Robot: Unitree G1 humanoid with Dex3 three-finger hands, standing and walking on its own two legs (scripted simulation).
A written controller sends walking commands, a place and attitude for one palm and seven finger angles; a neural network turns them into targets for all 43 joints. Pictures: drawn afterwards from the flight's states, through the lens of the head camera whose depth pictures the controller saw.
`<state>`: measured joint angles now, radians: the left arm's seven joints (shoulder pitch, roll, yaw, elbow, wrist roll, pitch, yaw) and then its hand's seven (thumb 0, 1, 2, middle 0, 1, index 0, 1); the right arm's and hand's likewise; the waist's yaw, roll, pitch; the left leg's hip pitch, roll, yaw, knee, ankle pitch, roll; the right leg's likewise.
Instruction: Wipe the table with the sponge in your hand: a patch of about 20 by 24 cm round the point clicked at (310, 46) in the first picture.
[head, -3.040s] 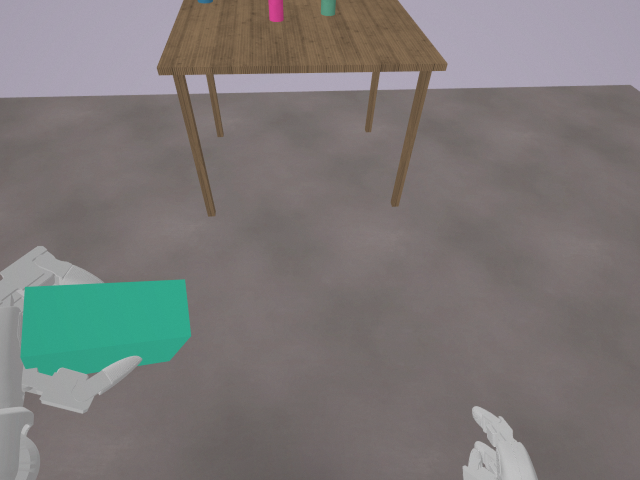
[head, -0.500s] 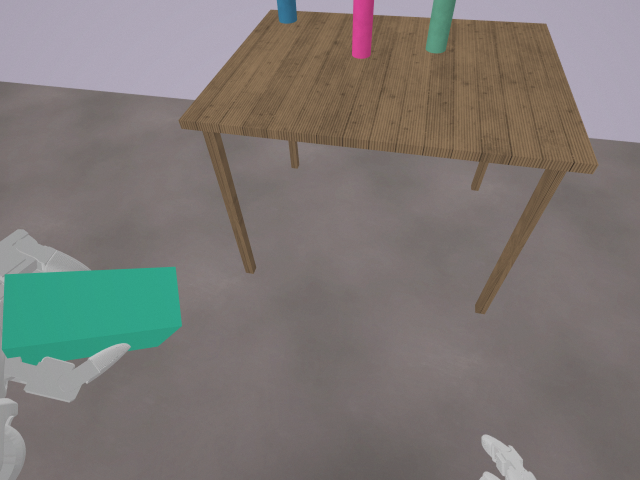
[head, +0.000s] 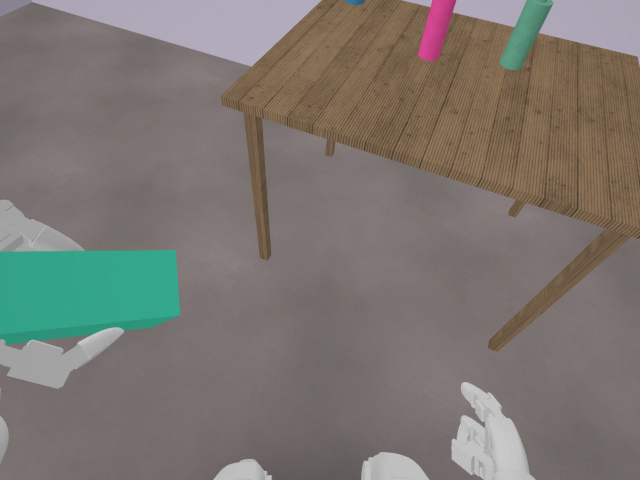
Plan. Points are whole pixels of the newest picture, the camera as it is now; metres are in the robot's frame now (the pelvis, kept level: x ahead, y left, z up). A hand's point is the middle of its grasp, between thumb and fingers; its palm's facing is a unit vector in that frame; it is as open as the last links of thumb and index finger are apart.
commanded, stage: walk to a spot facing it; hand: left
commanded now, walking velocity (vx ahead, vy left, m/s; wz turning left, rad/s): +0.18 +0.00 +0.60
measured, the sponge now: (113, 295) +0.25 +0.20 +0.16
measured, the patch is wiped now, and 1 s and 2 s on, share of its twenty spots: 0.00 0.00 0.00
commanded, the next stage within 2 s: turn to face it in 1.60 s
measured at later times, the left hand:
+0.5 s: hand (25, 434) +0.14 +0.21 +0.17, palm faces +0.58 -0.71 -0.40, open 9.8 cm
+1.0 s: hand out of the picture +0.04 +0.25 +0.20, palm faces +0.78 -0.44 -0.44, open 9.9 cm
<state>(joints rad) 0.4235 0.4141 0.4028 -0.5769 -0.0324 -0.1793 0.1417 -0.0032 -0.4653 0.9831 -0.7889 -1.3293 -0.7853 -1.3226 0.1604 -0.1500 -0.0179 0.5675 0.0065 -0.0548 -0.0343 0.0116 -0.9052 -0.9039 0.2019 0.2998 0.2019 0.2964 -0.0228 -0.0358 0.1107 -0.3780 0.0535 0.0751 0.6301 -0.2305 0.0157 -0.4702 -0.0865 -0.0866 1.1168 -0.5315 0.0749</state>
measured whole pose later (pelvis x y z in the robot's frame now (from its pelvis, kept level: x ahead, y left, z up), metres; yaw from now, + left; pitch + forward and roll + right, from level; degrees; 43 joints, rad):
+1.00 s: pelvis +0.00 -0.06 +0.01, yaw +32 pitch -1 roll -1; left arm 0.45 0.38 0.36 -0.51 -0.02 -0.19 0.13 0.00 -0.47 1.00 -0.78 -1.34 -0.77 -1.34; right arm 0.24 -0.12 0.04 0.64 -0.01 -0.11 -0.04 0.01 -0.90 -0.90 0.21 0.30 0.21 0.30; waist 0.05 0.04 0.03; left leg -0.22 0.03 -0.08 0.56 -0.33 -0.02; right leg -0.30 -0.04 -0.15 0.58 -0.38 0.07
